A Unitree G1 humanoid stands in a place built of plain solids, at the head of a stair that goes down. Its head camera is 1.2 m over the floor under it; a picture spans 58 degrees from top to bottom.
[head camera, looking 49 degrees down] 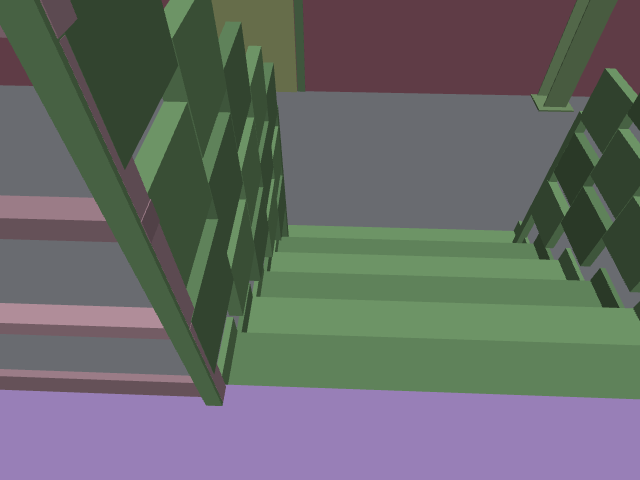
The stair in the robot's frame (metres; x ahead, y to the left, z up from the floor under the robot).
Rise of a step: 0.17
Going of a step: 0.26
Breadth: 1.62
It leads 2 degrees to the right of straight ahead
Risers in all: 7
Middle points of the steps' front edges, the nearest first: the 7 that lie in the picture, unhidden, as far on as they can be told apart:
0.47 -0.49 0.00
0.73 -0.50 -0.17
0.99 -0.50 -0.33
1.25 -0.51 -0.50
1.51 -0.52 -0.67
1.77 -0.53 -0.84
2.03 -0.54 -1.00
